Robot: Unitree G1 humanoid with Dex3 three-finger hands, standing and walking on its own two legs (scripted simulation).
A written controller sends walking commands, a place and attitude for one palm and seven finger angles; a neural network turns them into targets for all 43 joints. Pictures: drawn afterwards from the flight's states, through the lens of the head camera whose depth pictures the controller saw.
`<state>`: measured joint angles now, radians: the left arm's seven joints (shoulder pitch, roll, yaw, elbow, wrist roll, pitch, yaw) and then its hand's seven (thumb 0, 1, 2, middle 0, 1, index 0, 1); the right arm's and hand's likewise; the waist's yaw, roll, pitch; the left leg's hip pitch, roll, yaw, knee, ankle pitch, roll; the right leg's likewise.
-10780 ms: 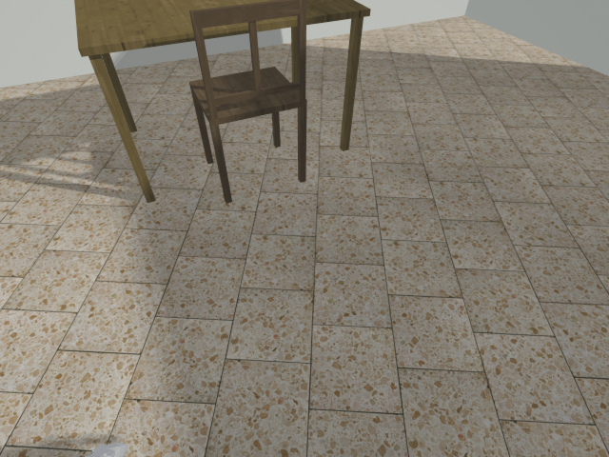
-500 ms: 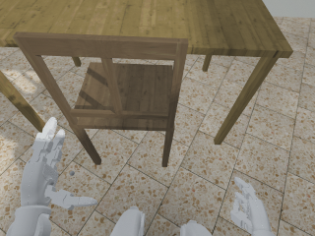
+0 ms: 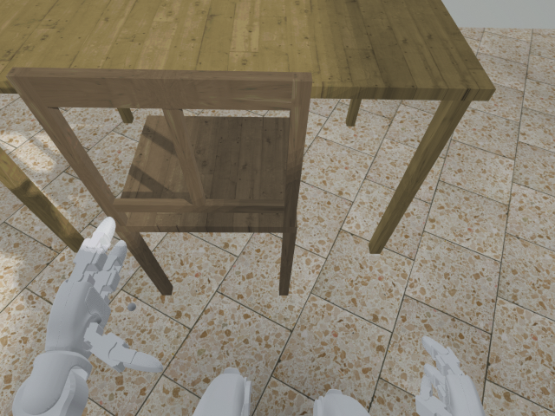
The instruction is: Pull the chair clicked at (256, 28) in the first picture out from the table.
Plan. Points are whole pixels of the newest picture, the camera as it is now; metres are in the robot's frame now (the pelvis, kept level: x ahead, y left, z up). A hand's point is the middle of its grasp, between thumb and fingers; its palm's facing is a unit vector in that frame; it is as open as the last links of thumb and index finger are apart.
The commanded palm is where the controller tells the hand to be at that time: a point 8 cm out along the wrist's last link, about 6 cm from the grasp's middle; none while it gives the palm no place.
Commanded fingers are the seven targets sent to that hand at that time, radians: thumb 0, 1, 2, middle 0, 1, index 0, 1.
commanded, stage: raise the hand toward the chair's back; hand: left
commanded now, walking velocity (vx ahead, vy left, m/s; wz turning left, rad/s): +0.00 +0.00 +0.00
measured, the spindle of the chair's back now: (187, 161) +0.54 +0.21 -0.01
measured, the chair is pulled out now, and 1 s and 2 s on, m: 0.00 0.00 0.00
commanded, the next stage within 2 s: aim the fingers beside a spindle in 0.32 s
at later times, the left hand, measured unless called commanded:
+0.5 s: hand (135, 301) +0.25 +0.20 +0.06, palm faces +0.10 -0.99 -0.07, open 16.9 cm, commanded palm +0.23 +0.25 +0.05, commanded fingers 0.00 -0.50 0.30 -0.06 -0.08 -0.06 -0.08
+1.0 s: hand (155, 269) +0.30 +0.20 +0.03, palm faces +0.07 -1.00 -0.03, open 16.9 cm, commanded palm +0.28 +0.25 +0.03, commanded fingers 0.00 -0.50 0.30 -0.06 -0.08 -0.06 -0.08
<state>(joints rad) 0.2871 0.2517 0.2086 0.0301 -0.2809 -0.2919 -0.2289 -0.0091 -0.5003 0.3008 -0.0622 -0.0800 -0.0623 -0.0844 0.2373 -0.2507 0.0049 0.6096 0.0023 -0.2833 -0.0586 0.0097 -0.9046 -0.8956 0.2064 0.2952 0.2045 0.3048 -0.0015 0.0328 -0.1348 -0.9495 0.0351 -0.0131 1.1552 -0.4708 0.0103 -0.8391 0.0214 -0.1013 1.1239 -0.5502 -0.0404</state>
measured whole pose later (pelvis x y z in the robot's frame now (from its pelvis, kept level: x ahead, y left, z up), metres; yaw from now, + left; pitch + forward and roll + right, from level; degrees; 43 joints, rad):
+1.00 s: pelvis +0.00 +0.00 -0.01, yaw -1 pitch +18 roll -2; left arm 0.03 0.23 0.22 0.24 -0.24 -0.36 -0.19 -0.01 -0.50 0.30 -0.06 -0.08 -0.06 -0.08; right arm 0.21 -0.25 0.01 0.64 -0.01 -0.28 -0.04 0.01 -0.91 -0.90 0.21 0.30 0.20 0.30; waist -0.01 0.03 -0.15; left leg -1.04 0.04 0.00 1.21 -0.49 0.01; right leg -0.94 0.02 -0.09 1.19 -0.57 -0.04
